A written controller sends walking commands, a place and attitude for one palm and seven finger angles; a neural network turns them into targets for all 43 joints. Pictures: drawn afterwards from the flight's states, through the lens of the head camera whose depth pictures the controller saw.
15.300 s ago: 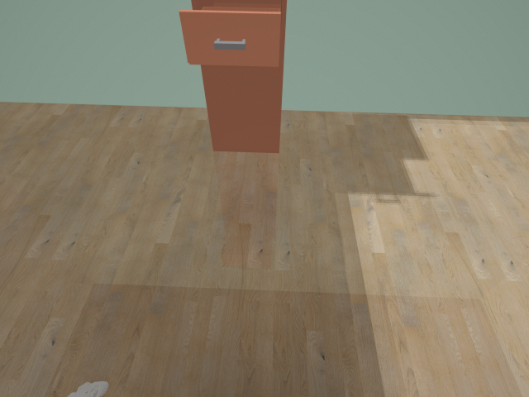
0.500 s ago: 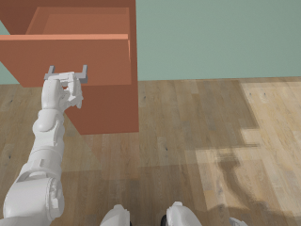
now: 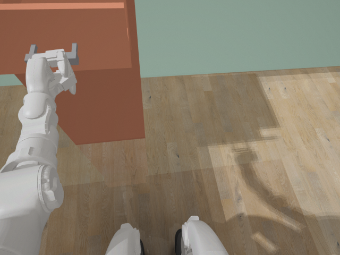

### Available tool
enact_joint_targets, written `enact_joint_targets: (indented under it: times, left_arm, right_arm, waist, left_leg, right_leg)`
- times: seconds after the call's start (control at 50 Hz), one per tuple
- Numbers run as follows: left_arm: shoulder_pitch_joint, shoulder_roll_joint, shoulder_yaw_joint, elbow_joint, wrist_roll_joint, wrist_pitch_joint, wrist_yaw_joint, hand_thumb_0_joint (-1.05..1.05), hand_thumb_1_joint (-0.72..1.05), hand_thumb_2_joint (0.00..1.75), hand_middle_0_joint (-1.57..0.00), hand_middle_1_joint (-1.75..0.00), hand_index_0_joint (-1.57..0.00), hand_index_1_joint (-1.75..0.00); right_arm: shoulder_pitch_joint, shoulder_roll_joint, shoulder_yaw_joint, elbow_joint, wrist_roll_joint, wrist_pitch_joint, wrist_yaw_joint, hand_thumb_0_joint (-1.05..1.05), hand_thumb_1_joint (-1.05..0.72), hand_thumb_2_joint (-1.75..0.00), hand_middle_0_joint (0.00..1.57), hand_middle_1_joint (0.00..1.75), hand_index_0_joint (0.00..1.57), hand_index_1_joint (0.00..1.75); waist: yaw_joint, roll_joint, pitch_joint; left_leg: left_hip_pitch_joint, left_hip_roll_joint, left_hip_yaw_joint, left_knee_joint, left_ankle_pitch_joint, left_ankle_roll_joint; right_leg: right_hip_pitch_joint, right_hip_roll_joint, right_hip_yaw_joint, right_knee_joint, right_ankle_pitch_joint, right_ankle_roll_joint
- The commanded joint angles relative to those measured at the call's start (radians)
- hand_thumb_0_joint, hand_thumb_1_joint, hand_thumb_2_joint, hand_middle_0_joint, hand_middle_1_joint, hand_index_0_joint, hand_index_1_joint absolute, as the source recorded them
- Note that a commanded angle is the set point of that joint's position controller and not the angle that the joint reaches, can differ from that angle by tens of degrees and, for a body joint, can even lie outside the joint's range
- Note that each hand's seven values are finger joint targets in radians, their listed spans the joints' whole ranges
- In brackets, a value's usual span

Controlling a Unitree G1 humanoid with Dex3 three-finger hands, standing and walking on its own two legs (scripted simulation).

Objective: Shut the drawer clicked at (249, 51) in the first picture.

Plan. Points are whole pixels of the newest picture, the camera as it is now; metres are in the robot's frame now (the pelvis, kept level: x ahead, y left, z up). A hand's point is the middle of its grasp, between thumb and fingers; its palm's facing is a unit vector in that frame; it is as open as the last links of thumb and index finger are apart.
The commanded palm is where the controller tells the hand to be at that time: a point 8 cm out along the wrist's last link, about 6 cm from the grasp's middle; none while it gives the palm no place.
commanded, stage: push the drawer shut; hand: left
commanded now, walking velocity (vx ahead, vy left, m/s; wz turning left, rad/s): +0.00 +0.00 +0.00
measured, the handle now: (53, 53) +0.58 +0.24 +0.07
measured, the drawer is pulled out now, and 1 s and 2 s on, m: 0.08 0.00 0.00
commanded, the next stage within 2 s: pull the fist back off the drawer in 0.94 s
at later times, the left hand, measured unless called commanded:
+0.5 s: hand (72, 51) +0.58 +0.19 +0.08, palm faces +0.05 -1.00 -0.03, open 3.0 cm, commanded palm +0.57 +0.23 +0.08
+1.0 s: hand (66, 48) +0.59 +0.21 +0.08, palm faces +0.06 -1.00 -0.03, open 3.2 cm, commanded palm +0.63 +0.22 +0.08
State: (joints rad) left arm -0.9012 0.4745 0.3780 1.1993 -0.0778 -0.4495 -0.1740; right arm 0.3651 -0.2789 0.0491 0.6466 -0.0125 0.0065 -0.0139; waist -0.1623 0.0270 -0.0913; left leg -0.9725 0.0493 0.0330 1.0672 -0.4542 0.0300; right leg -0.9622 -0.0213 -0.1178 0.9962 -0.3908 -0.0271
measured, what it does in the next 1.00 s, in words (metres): stands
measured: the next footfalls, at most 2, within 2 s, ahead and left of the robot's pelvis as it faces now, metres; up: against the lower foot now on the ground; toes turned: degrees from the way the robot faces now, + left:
none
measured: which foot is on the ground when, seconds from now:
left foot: down 0.00-1.00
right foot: down 0.00-1.00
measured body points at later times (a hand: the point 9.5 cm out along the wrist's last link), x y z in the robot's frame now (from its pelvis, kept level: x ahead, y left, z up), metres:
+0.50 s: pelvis +0.01 +0.01 -0.01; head +0.18 +0.03 +0.41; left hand +0.57 +0.25 +0.08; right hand -0.03 -0.25 -0.10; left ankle +0.03 +0.10 -0.66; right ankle +0.04 -0.11 -0.66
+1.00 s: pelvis +0.00 +0.02 -0.02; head +0.18 +0.06 +0.39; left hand +0.58 +0.26 +0.08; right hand -0.05 -0.24 -0.10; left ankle +0.03 +0.10 -0.66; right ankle +0.04 -0.11 -0.66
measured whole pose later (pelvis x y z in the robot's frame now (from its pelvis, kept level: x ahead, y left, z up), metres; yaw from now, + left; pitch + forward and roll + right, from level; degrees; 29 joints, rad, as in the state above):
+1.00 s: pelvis +0.00 +0.02 -0.02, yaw -1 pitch +28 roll -6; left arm -1.28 0.71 0.37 1.40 0.03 -0.33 -0.16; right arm 0.43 -0.28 0.10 0.64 -0.06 0.02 0.01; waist -0.28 0.04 -0.08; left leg -1.19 0.05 -0.01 1.15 -0.47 0.05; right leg -1.13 -0.02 -0.16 1.02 -0.38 -0.01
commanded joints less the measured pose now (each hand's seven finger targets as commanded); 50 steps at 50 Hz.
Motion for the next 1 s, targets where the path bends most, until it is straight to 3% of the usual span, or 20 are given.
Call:
enact_joint_targets:
  times: [0.0, 0.02, 0.08, 0.12, 0.18, 0.28, 0.32, 0.34, 0.4, 0.44, 0.48, 0.52, 0.54, 0.58, 0.66, 0.7, 0.76, 0.8, 0.88, 0.98]
  left_arm:
    - [-0.578, 0.272, 0.025, -0.194, -0.001, -0.047, 0.015, 0.0, 0.9, 0.9, -1.4, -1.6, -1.4, -1.6]
    - [-0.586, 0.303, 0.04, -0.189, 0.003, -0.044, 0.016, 0.0, 0.9, 0.9, -1.4, -1.6, -1.4, -1.6]
    - [-0.624, 0.298, 0.029, -0.194, 0.01, -0.04, 0.015, 0.0, 0.9, 0.9, -1.4, -1.6, -1.4, -1.6]
    - [-0.624, 0.363, 0.072, -0.162, 0.016, -0.029, 0.016, 0.0, 0.9, 0.9, -1.4, -1.6, -1.4, -1.6]
    - [-0.653, 0.365, 0.063, -0.158, 0.027, -0.021, 0.01, 0.0, 0.9, 0.9, -1.4, -1.6, -1.4, -1.6]
    - [-0.687, 0.427, 0.087, -0.093, 0.038, 0.007, 0.011, 0.0, 0.9, 0.9, -1.4, -1.6, -1.4, -1.6]
    - [-0.74, 0.43, 0.074, -0.127, 0.043, 0.008, 0.006, 0.0, 0.9, 0.9, -1.4, -1.6, -1.4, -1.6]
    - [-0.724, 0.462, 0.103, -0.117, 0.048, 0.008, 0.005, 0.0, 0.9, 0.9, -1.4, -1.6, -1.4, -1.6]
    - [-0.737, 0.442, 0.09, -0.119, 0.051, 0.016, -0.002, 0.0, 0.9, 0.9, -1.4, -1.6, -1.4, -1.6]
    - [-0.749, 0.449, 0.089, -0.099, 0.054, 0.028, -0.003, 0.0, 0.9, 0.9, -1.4, -1.6, -1.4, -1.6]
    - [-0.776, 0.432, 0.073, -0.092, 0.059, 0.035, -0.002, 0.0, 0.9, 0.9, -1.4, -1.6, -1.4, -1.6]
    - [-0.755, 0.497, 0.121, -0.094, 0.065, 0.038, 0.004, 0.0, 0.9, 0.9, -1.4, -1.6, -1.4, -1.6]
    - [-0.794, 0.452, 0.081, -0.112, 0.065, 0.038, 0.001, 0.0, 0.9, 0.9, -1.4, -1.6, -1.4, -1.6]
    - [-0.834, 0.442, 0.086, -0.127, 0.064, 0.032, 0.01, 0.0, 0.9, 0.9, -1.4, -1.6, -1.4, -1.6]
    - [-0.865, 0.472, 0.085, -0.091, 0.075, 0.038, 0.019, 0.0, 0.9, 0.9, -1.4, -1.6, -1.4, -1.6]
    - [-0.927, 0.446, 0.053, -0.105, 0.082, 0.034, 0.024, 0.0, 0.9, 0.9, -1.4, -1.6, -1.4, -1.6]
    - [-0.945, 0.436, 0.042, -0.088, 0.082, 0.039, 0.032, 0.0, 0.9, 0.9, -1.4, -1.6, -1.4, -1.6]
    - [-0.985, 0.434, 0.029, -0.119, 0.088, 0.029, 0.033, 0.0, 0.9, 0.9, -1.4, -1.6, -1.4, -1.6]
    - [-1.008, 0.396, -0.005, -0.087, 0.091, 0.041, 0.042, 0.0, 0.9, 0.9, -1.4, -1.6, -1.4, -1.6]
    - [-1.036, 0.404, -0.019, -0.07, 0.095, 0.063, 0.056, 0.0, 0.9, 0.9, -1.4, -1.6, -1.4, -1.6]
  right_arm:
    - [0.16, -0.177, -0.064, -0.047, -0.008, -0.012, -0.009, 0.0, -0.9, -0.9, 0.2, 0.3, 0.2, 0.3]
    - [0.167, -0.182, -0.063, -0.048, -0.008, -0.009, -0.011, 0.0, -0.9, -0.9, 0.2, 0.3, 0.2, 0.3]
    - [0.183, -0.183, -0.062, -0.049, -0.014, -0.005, -0.008, 0.0, -0.9, -0.9, 0.2, 0.3, 0.2, 0.3]
    - [0.195, -0.189, -0.059, -0.049, -0.016, 0.001, -0.009, 0.0, -0.9, -0.9, 0.2, 0.3, 0.2, 0.3]
    - [0.209, -0.187, -0.057, -0.049, -0.02, 0.008, -0.007, 0.0, -0.9, -0.9, 0.2, 0.3, 0.2, 0.3]
    - [0.235, -0.195, -0.049, -0.045, -0.022, 0.018, -0.008, 0.0, -0.9, -0.9, 0.2, 0.3, 0.2, 0.3]
    - [0.243, -0.195, -0.048, -0.046, -0.028, 0.02, -0.006, 0.0, -0.9, -0.9, 0.2, 0.3, 0.2, 0.3]
    - [0.253, -0.197, -0.049, -0.045, -0.029, 0.024, -0.005, 0.0, -0.9, -0.9, 0.2, 0.3, 0.2, 0.3]
    - [0.271, -0.197, -0.048, -0.044, -0.035, 0.034, 0.002, 0.0, -0.9, -0.9, 0.2, 0.3, 0.2, 0.3]
    - [0.278, -0.199, -0.048, -0.042, -0.035, 0.043, 0.003, 0.0, -0.9, -0.9, 0.2, 0.3, 0.2, 0.3]
    - [0.285, -0.199, -0.046, -0.039, -0.038, 0.045, 0.004, 0.0, -0.9, -0.9, 0.2, 0.3, 0.2, 0.3]
    - [0.296, -0.205, -0.046, -0.042, -0.04, 0.053, 0.005, 0.0, -0.9, -0.9, 0.2, 0.3, 0.2, 0.3]
    - [0.293, -0.198, -0.045, -0.04, -0.04, 0.054, 0.007, 0.0, -0.9, -0.9, 0.2, 0.3, 0.2, 0.3]
    - [0.306, -0.2, -0.05, -0.029, -0.046, 0.055, 0.009, 0.0, -0.9, -0.9, 0.2, 0.3, 0.2, 0.3]
    - [0.307, -0.204, -0.042, -0.019, -0.045, 0.054, 0.008, 0.0, -0.9, -0.9, 0.2, 0.3, 0.2, 0.3]
    - [0.31, -0.205, -0.041, -0.01, -0.048, 0.05, 0.01, 0.0, -0.9, -0.9, 0.2, 0.3, 0.2, 0.3]
    - [0.313, -0.208, -0.038, -0.008, -0.051, 0.041, 0.01, 0.0, -0.9, -0.9, 0.2, 0.3, 0.2, 0.3]
    - [0.316, -0.21, -0.038, -0.006, -0.053, 0.036, 0.01, 0.0, -0.9, -0.9, 0.2, 0.3, 0.2, 0.3]
    - [0.314, -0.215, -0.033, 0.003, -0.055, 0.023, 0.009, 0.0, -0.9, -0.9, 0.2, 0.3, 0.2, 0.3]
    - [0.307, -0.225, -0.024, 0.01, -0.053, -0.004, -0.001, 0.0, -0.9, -0.9, 0.2, 0.3, 0.2, 0.3]
  waist:
    - [-0.068, 0.089, -0.448]
    - [-0.069, 0.085, -0.447]
    - [-0.079, 0.121, -0.481]
    - [-0.078, 0.093, -0.478]
    - [-0.087, 0.137, -0.499]
    - [-0.112, 0.115, -0.463]
    - [-0.118, 0.177, -0.505]
    - [-0.104, 0.185, -0.525]
    - [-0.116, 0.203, -0.558]
    - [-0.131, 0.176, -0.538]
    - [-0.141, 0.206, -0.514]
    - [-0.12, 0.207, -0.553]
    - [-0.141, 0.222, -0.543]
    - [-0.153, 0.234, -0.544]
    - [-0.166, 0.223, -0.503]
    - [-0.182, 0.279, -0.496]
    - [-0.201, 0.259, -0.5]
    - [-0.199, 0.317, -0.537]
    - [-0.22, 0.305, -0.492]
    - [-0.235, 0.316, -0.477]
  left_leg:
    - [0.268, -0.029, -0.092, -0.137, 0.162, 0.007]
    - [0.255, -0.026, -0.094, -0.136, 0.159, 0.008]
    - [0.28, -0.026, -0.098, -0.125, 0.189, 0.01]
    - [0.239, -0.023, -0.093, -0.116, 0.191, 0.012]
    - [0.255, -0.022, -0.095, -0.108, 0.229, 0.011]
    - [0.199, -0.018, -0.094, -0.094, 0.223, 0.018]
    - [0.229, -0.015, -0.098, -0.087, 0.251, 0.015]
    - [0.246, -0.014, -0.1, -0.084, 0.28, 0.012]
    - [0.295, -0.009, -0.11, -0.075, 0.347, 0.009]
    - [0.279, -0.005, -0.112, -0.072, 0.345, 0.011]
    - [0.292, -0.005, -0.118, -0.075, 0.346, 0.011]
    - [0.302, -0.003, -0.118, -0.072, 0.374, 0.008]
    - [0.31, -0.002, -0.12, -0.072, 0.371, 0.007]
    - [0.347, 0.001, -0.134, -0.069, 0.387, 0.005]
    - [0.297, 0.001, -0.134, -0.067, 0.328, 0.007]
    - [0.349, 0.006, -0.157, -0.074, 0.326, -0.002]
    - [0.342, 0.006, -0.164, -0.069, 0.303, 0.001]
    - [0.385, 0.006, -0.176, -0.068, 0.324, -0.007]
    - [0.374, 0.012, -0.202, -0.08, 0.249, -0.009]
    - [0.329, 0.015, -0.205, -0.093, 0.139, -0.001]
  right_leg:
    - [0.179, 0.05, 0.102, -0.139, 0.087, 0.014]
    - [0.18, 0.05, 0.103, -0.137, 0.084, 0.014]
    - [0.165, 0.052, 0.101, -0.131, 0.1, 0.013]
    - [0.186, 0.052, 0.105, -0.132, 0.105, 0.016]
    - [0.181, 0.054, 0.102, -0.126, 0.135, 0.014]
    - [0.173, 0.058, 0.105, -0.13, 0.131, 0.019]
    - [0.155, 0.056, 0.101, -0.12, 0.145, 0.019]
    - [0.159, 0.058, 0.096, -0.115, 0.159, 0.015]
    - [0.14, 0.062, 0.087, -0.106, 0.201, 0.014]
    - [0.135, 0.064, 0.086, -0.11, 0.201, 0.019]
    - [0.102, 0.065, 0.079, -0.112, 0.194, 0.015]
    - [0.124, 0.067, 0.078, -0.107, 0.209, 0.014]
    - [0.106, 0.066, 0.076, -0.11, 0.207, 0.016]
    - [0.063, 0.07, 0.068, -0.107, 0.199, 0.013]
    - [0.052, 0.07, 0.07, -0.115, 0.157, 0.015]
    - [-0.018, 0.069, 0.056, -0.104, 0.137, 0.01]
    - [-0.035, 0.069, 0.054, -0.105, 0.121, 0.013]
    - [-0.057, 0.067, 0.051, -0.093, 0.126, 0.008]
    - [-0.116, 0.064, 0.042, -0.091, 0.083, 0.007]
    - [-0.14, 0.059, 0.045, -0.091, 0.037, 0.01]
